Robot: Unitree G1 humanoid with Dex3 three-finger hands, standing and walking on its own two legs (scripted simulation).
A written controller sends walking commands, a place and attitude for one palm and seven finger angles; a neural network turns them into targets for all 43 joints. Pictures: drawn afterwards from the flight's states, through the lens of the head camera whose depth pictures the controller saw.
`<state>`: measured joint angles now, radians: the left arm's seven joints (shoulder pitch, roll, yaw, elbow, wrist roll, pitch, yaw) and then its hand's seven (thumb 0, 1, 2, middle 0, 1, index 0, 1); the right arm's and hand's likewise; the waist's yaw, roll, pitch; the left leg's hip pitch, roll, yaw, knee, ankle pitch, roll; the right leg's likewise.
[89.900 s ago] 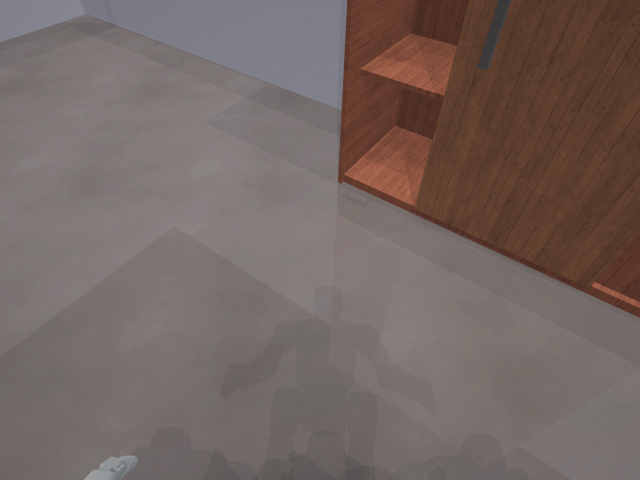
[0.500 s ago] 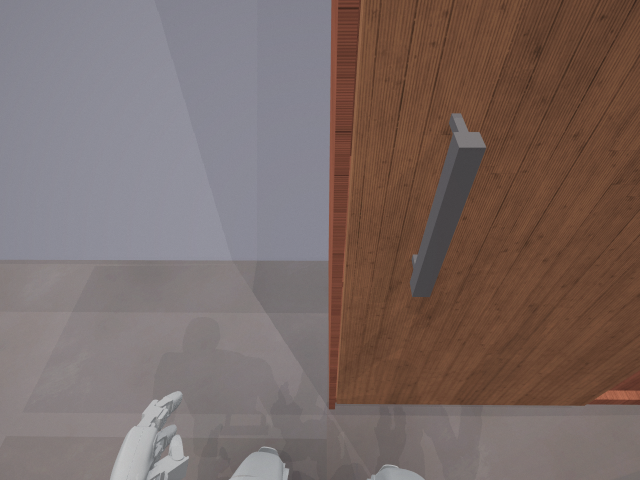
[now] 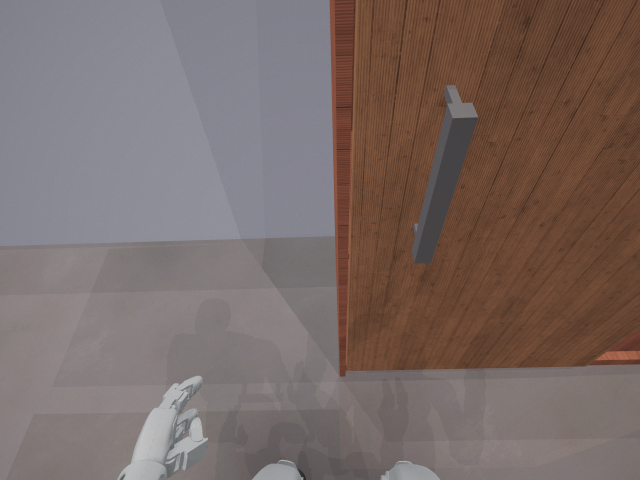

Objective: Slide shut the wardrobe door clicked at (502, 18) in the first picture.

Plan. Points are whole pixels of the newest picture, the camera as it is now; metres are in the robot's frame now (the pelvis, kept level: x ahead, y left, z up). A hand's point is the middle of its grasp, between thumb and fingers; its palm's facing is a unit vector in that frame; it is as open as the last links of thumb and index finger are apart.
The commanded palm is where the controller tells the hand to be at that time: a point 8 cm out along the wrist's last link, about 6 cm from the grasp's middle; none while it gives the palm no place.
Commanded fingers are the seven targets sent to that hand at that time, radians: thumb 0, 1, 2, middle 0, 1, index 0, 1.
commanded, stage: stop stepping back and stand still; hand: right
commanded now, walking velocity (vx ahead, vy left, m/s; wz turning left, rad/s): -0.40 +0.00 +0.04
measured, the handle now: (434, 186) +0.46 -0.12 +0.10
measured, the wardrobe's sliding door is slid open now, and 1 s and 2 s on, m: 0.00 0.00 0.00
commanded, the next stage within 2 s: let the arm hang, fingers relaxed in 0.80 s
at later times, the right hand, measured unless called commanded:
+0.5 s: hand out of the picture +0.12 -0.26 +0.17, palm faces +0.37 +0.85 -0.37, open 7.4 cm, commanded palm +0.07 -0.30 +0.19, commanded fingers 0.00 -0.90 -0.90 0.20 0.30 0.20 0.30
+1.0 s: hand out of the picture +0.12 -0.26 +0.06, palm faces +0.18 +0.90 -0.40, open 7.4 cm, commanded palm none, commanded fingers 0.00 -0.90 -0.90 0.20 0.30 0.20 0.30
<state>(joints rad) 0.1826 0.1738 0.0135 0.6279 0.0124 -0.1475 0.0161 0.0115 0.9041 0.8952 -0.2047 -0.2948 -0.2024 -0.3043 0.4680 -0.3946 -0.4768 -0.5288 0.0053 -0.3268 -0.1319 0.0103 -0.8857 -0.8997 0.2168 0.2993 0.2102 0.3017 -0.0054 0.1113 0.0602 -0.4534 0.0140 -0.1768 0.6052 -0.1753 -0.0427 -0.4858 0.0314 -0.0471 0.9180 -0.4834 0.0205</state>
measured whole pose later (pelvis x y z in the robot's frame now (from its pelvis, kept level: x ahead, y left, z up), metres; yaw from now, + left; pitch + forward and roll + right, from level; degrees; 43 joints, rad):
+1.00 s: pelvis -0.14 -0.04 +0.00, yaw +3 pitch -1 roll +1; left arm 0.23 0.27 0.03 0.71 0.04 -0.08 0.02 0.01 0.90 0.90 -0.20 -0.29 -0.20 -0.30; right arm 0.29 -0.33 -0.21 0.03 -0.03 -0.06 -0.06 0.00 -0.90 -0.90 0.20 0.30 0.20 0.30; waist 0.04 -0.02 -0.04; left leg -0.43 0.01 0.01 0.92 -0.50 -0.02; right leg -0.34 -0.01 0.00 0.59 -0.24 -0.02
